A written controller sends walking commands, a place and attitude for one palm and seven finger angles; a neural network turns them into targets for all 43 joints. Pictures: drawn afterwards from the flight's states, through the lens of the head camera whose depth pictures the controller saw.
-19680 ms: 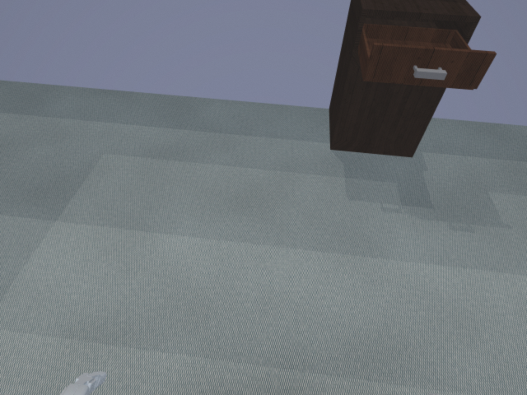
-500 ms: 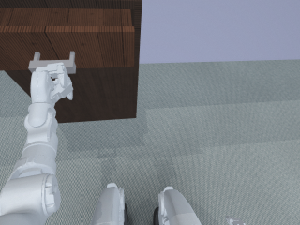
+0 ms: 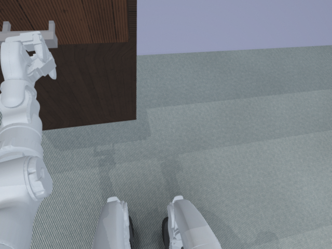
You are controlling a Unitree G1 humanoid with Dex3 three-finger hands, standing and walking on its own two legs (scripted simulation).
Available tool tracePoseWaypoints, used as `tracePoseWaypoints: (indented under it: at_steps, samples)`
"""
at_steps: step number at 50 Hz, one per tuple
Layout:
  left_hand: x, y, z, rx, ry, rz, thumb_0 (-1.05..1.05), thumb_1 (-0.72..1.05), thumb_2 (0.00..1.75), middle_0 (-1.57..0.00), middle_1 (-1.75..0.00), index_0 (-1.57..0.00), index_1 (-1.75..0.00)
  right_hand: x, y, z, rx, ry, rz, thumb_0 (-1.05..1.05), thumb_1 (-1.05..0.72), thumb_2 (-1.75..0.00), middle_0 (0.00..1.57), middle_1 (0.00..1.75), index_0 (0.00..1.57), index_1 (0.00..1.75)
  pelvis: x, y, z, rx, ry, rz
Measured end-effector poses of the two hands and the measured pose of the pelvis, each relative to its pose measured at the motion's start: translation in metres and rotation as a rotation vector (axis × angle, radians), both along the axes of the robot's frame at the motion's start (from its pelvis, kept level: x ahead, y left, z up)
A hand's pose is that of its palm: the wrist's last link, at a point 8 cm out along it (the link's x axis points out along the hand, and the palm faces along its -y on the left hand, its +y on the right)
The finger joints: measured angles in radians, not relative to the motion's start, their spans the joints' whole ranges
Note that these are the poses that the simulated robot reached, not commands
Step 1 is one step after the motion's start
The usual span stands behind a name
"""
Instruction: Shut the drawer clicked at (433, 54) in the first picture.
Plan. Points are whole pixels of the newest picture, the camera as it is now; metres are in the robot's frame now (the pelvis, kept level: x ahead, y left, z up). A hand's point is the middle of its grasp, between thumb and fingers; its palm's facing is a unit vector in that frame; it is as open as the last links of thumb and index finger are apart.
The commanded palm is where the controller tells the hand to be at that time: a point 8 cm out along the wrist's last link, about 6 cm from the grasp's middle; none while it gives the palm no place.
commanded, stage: push the drawer shut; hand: left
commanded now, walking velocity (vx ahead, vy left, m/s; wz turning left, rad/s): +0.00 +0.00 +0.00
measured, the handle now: (29, 32) +0.60 +0.26 +0.05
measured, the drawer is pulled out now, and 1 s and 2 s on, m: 0.02 0.00 0.00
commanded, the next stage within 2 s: pull the fist back off the drawer in 0.60 s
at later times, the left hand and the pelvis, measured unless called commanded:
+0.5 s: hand (45, 52) +0.55 +0.23 +0.04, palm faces +0.11 -0.99 -0.03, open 2.9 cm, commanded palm +0.58 +0.23 +0.05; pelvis -0.02 +0.00 -0.02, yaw +0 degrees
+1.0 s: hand (43, 51) +0.55 +0.23 +0.05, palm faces +0.09 -0.99 -0.04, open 3.1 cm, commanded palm +0.56 +0.22 +0.05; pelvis -0.04 +0.01 -0.03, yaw -1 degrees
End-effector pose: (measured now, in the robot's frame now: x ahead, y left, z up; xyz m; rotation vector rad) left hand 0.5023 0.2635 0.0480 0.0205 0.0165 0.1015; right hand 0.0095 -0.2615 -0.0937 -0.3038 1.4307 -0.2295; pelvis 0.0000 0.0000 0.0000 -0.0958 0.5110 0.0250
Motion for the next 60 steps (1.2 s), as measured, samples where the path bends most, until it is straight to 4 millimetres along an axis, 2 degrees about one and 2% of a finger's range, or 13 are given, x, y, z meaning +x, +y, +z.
tracePoseWaypoints:
  at_steps: [8, 16, 25, 36, 46, 53, 60]
  samples:
    - [0.02, 0.003, -0.001, 0.001, -0.004, 0.0, 0.02, 0.84, 0.9, -1.4, -1.6, -1.4, -1.6, -0.014, 0.004, 0.0, -0.007, 0.044, -0.013, 0.01, -0.91, -0.9, 0.2, 0.3, 0.2, 0.3, 0.0, 0.002, -0.005, -0.011, 0.024, -0.001]
    - [0.021, 0.009, -0.003, 0.003, 0.004, 0.001, -0.02, 0.75, 0.92, -1.4, -1.6, -1.4, -1.6, -0.022, 0.009, -0.001, -0.004, 0.078, -0.002, 0.0, -0.91, -0.9, 0.2, 0.3, 0.2, 0.3, -0.004, 0.004, -0.008, -0.02, 0.033, 0.007]
    - [0.023, 0.016, -0.004, 0.008, 0.002, 0.006, -0.03, 0.66, 0.94, -1.4, -1.6, -1.4, -1.6, -0.031, 0.006, -0.002, -0.041, 0.064, 0.023, 0.0, -0.91, -0.9, 0.2, 0.3, 0.2, 0.3, -0.017, 0.002, -0.017, -0.038, 0.044, 0.02]
    - [0.024, 0.015, 0.001, 0.019, 0.007, 0.001, 0.02, 0.65, 0.96, -1.4, -1.6, -1.4, -1.6, -0.053, 0.006, -0.001, -0.07, 0.053, 0.028, 0.0, -0.91, -0.9, 0.2, 0.3, 0.2, 0.3, -0.033, 0.003, -0.023, -0.048, 0.049, 0.022]
    - [0.024, 0.017, 0.002, 0.021, 0.022, -0.008, 0.02, 0.64, 0.95, -1.4, -1.6, -1.4, -1.6, -0.068, 0.013, 0.0, -0.067, 0.049, 0.017, 0.0, -0.9, -0.9, 0.2, 0.3, 0.21, 0.3, -0.038, 0.005, -0.024, -0.051, 0.049, 0.015]
    - [0.025, 0.019, 0.0, 0.018, 0.017, -0.01, 0.01, 0.63, 0.94, -1.4, -1.6, -1.4, -1.6, -0.07, 0.017, -0.002, -0.051, 0.062, 0.015, 0.0, -0.9, -0.9, 0.2, 0.3, 0.21, 0.3, -0.037, 0.007, -0.025, -0.051, 0.052, 0.012]
    - [0.022, 0.015, -0.002, 0.003, 0.013, -0.007, -0.01, 0.68, 0.92, -1.4, -1.6, -1.4, -1.6, -0.061, 0.02, -0.001, -0.027, 0.065, 0.012, 0.01, -0.9, -0.9, 0.2, 0.3, 0.21, 0.3, -0.031, 0.009, -0.02, -0.047, 0.05, 0.01]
